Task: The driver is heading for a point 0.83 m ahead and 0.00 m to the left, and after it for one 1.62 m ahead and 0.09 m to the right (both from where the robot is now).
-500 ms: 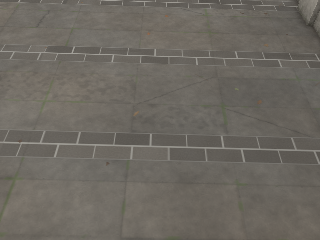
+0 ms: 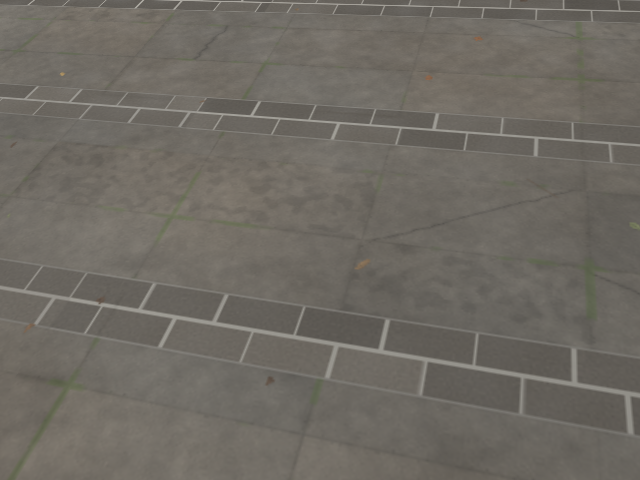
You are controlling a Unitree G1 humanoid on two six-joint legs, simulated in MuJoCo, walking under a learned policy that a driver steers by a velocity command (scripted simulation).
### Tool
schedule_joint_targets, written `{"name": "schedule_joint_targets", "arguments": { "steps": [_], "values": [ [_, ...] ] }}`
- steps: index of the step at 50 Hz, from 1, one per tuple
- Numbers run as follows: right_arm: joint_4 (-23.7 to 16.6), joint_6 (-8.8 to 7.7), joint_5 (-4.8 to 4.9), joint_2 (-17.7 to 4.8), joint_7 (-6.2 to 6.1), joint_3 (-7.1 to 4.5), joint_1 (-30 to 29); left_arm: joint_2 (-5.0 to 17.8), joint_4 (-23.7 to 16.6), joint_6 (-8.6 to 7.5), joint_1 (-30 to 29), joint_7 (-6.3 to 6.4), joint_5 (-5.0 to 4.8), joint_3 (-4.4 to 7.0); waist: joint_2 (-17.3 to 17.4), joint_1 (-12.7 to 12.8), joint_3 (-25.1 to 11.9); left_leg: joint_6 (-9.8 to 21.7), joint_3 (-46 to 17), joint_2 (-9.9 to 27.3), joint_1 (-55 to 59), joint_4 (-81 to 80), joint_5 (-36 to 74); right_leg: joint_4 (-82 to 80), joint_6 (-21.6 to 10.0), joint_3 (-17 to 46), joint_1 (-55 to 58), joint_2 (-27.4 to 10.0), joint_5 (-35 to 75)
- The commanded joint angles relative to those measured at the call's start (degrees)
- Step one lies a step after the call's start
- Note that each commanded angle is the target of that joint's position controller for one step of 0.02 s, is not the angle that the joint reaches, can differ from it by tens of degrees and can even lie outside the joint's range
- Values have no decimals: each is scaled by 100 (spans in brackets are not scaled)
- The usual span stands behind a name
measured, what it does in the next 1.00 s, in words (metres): walks ahead: left foot, then right foot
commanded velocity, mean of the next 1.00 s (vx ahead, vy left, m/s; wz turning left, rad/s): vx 0.50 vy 0.00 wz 0.15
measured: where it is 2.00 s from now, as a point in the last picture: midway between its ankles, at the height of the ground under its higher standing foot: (388, 394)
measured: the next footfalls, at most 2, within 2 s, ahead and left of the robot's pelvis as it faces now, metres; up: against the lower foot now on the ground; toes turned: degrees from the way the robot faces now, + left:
left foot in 0.34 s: +0.29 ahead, +0.02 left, +0.00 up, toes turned +8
right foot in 0.76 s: +0.57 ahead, -0.19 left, +0.00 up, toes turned +5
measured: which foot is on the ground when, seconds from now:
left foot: up 0.00-0.32, down 0.34-0.78, up 0.80-1.00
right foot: down 0.00-0.36, up 0.38-0.74, down 0.76-1.00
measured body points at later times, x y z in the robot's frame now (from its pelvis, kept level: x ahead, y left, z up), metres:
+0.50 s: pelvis +0.25 -0.05 +0.01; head +0.27 -0.05 +0.46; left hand +0.18 +0.17 -0.14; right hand +0.36 -0.27 -0.14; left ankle +0.25 +0.01 -0.73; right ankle +0.23 -0.17 -0.64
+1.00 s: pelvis +0.51 -0.12 +0.02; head +0.53 -0.14 +0.47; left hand +0.49 +0.11 -0.12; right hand +0.61 -0.36 -0.13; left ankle +0.50 +0.02 -0.64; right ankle +0.53 -0.19 -0.73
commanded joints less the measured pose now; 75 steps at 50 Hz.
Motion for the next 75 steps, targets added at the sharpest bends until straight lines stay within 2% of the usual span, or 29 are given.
{"name": "schedule_joint_targets", "arguments": {
  "steps": [1, 6, 12, 15, 16, 17, 18, 19, 20, 22, 23, 26, 30, 36, 38, 39, 40, 41, 43, 45, 49, 61, 65, 67, 68, 69, 70, 72, 75],
  "values": [
    [-945, -98, 99, 103, 259, 146, -1272, 264, -117, -147, 296, 186, 88, -149, -1169, -37, 1112, -268, -358, 476, -1121, -2588, 2095, -1952, 116, 1292, -762, -1535, 573],
    [-707, -132, 69, 294, 297, 306, -1033, 357, 59, -181, 892, 274, -238, -180, -1226, -82, 539, -83, -86, 128, 346, -5261, 3370, -1863, -193, 586, 9, -1186, 3369],
    [-1110, -208, 194, 249, 303, 482, -2754, 412, 545, 17, 2359, 306, -36, -194, -644, 645, 1051, 95, 739, -12, 209, -7264, 2276, -1981, -263, 398, 2082, -1249, 4541],
    [-779, -291, 227, 185, 227, 461, -2087, 552, 654, 102, 2499, 383, 9, -181, -763, 385, 486, 216, 1022, -471, 1667, -7818, 1429, -869, -234, 121, 2432, -1156, 6538],
    [-541, -322, 196, 18, 180, 386, -1318, 643, 643, 96, 2341, 377, -32, -167, -882, -18, 133, 411, 831, -396, 2735, -8084, 1563, -64, -240, 72, 2077, -1168, 6632],
    [-260, -362, 106, -272, 99, 273, -318, 687, 507, 42, 1899, 343, -126, -154, -1004, -607, -360, 746, 268, 64, 4365, -8268, 1987, 1033, -231, -41, 1026, -1147, 5854],
    [-120, -359, -4, -862, 16, 103, 576, 500, 165, -32, 1535, 251, -206, -189, -220, -965, -1187, 1348, -1440, 1566, 5931, -8326, 2600, 3031, -218, -407, -322, -690, 2462],
    [-16, -243, 193, -1061, 21, -6, 766, 291, 61, -37, 1936, 151, -318, -175, 617, -645, -1837, 2320, -3803, 2984, 7226, -8637, 3001, 4867, -28, -81, -2208, 227, -1893],
    [-48, -175, 254, -821, -11, -2, 444, 685, -102, -20, 1209, 143, -61, -69, -516, -559, -839, 1910, -3128, 2491, 6419, -9084, 1936, 4747, -229, 310, -2960, -52, -1210],
    [-189, -243, 234, -326, 14, 93, -683, 371, -280, -18, 808, 139, -35, -58, -507, 78, 511, 1234, -2024, 1899, 4357, -9796, 1756, 3557, -235, 409, -2465, -376, -523],
    [-206, -298, 215, -175, -3, 133, -799, 255, -224, 79, 941, 125, 40, -51, -462, 339, 693, 1063, -1672, 1674, 3694, -9962, 2016, 3197, -157, 440, -1996, -437, -413],
    [-87, -446, 207, -251, -18, 99, -539, 60, -145, 215, 1062, 61, 71, -40, -284, 564, 656, 975, -844, 1352, 3018, -10129, 3101, 2586, -17, 189, -1376, -361, 98],
    [58, -488, 242, -427, -5, 68, -158, 147, -550, 149, -217, -22, -50, -28, 142, 355, 839, 670, -294, 1047, 2645, -10325, 2651, 775, 21, -3, -910, -399, 1300],
    [196, -509, 201, -729, -22, -38, 278, 459, -783, 93, -681, -6, -22, 91, 53, 294, 846, 440, -566, 1505, 3299, -9888, 2154, -337, -100, -89, -214, -194, 1081],
    [227, -517, 150, -595, -29, -8, 377, 700, -361, -42, 574, 70, 37, 239, -421, 809, 290, 250, -159, 1103, 3242, -8141, 3203, -755, -245, -113, 1252, 27, 624],
    [109, -519, 150, -299, -1, 82, 522, 1181, -212, -130, 1542, 142, 136, 353, -1218, 1126, -499, 89, 309, 699, 2667, -6243, 2390, -1141, -485, 1258, 2300, -1168, -278],
    [17, -515, 356, 157, 44, 133, 1139, 1803, -113, -95, 1806, 131, 95, 478, -2758, 840, -1011, -99, 614, -254, 1078, -4434, -335, -2247, -1140, 3987, 3280, -2372, -872],
    [38, -455, 170, -363, 40, 26, 796, 1340, -275, -10, 1102, 112, -29, 355, -1632, 609, -521, 20, -18, 186, 695, -3913, -86, -2402, -985, 3902, 2669, -2102, -1378],
    [-135, -462, 209, -258, 106, 18, 113, 803, -514, -33, 102, 56, -22, 192, -796, 380, 190, 43, -62, 656, 847, -4214, 1012, -2432, -775, 2435, 1548, -1639, -220],
    [-145, -360, 115, -190, 130, 1, 122, 523, -439, -92, 51, 99, -87, 97, -973, 168, 242, -62, 15, 834, 1171, -4566, 1317, -2530, -654, 1616, 1216, -1250, 935],
    [-183, -198, 114, -80, 159, -6, -71, 581, -165, -196, 604, 161, -117, 90, -802, 89, 353, -227, 192, 813, 864, -4788, 1555, -2653, -751, 1032, 1378, -1159, 2131],
    [-887, -148, 149, 50, 239, 104, -2041, 510, 189, -239, 1281, 328, -56, 20, -759, 456, 992, -56, 715, 545, 680, -7366, 2564, -2808, -556, -397, 2121, -1262, 3413],
    [-579, -278, 69, -13, 147, 27, -998, 615, 319, -165, 1245, 441, -73, 3, -906, 29, 499, 257, 1020, -119, 2181, -7884, 2014, -1058, -457, -620, 2279, -1203, 6570],
    [-61, -445, -82, -344, 32, -99, 430, 589, 309, -139, 1149, 394, -198, -56, -737, -560, -189, 510, 490, 366, 4300, -8654, 3786, 934, -325, -628, 1232, -853, 4786],
    [9, -471, -188, -923, -8, -222, 897, 91, 150, -116, 1595, 361, -333, -159, 469, -365, -1109, 1171, -1251, 2376, 6157, -7952, 7430, 3180, -162, -790, -337, -74, -325],
    [-89, -400, 169, -979, 1, -238, 965, 293, 240, -36, 1913, 387, -497, -75, 248, -334, -2126, 1892, -2408, 3138, 6528, -8198, 8363, 4436, -93, 211, -860, 448, -2022],
    [-258, -333, 281, -848, -13, -198, 327, 536, 134, 30, 1317, 385, -355, 7, -334, -192, -1522, 1628, -1610, 2752, 5552, -8640, 7350, 4284, -91, 588, -915, 145, -1394],
    [-347, -332, 250, -204, -53, 8, -503, 390, 16, 100, 728, 340, -133, 19, -356, 136, -105, 980, -667, 2209, 3951, -9371, 5912, 3517, -48, 448, -894, -186, -777],
    [-394, -359, 211, -200, -154, 52, -569, 147, 97, 384, 1071, 257, -10, 46, -258, 469, 25, 685, 126, 1876, 2986, -9618, 5797, 3232, 52, 285, -185, -119, -344]
  ]
}}
Over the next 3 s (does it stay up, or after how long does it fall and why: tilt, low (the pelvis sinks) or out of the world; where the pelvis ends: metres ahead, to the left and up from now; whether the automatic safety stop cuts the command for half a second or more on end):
stays up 0.68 -0.08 0.02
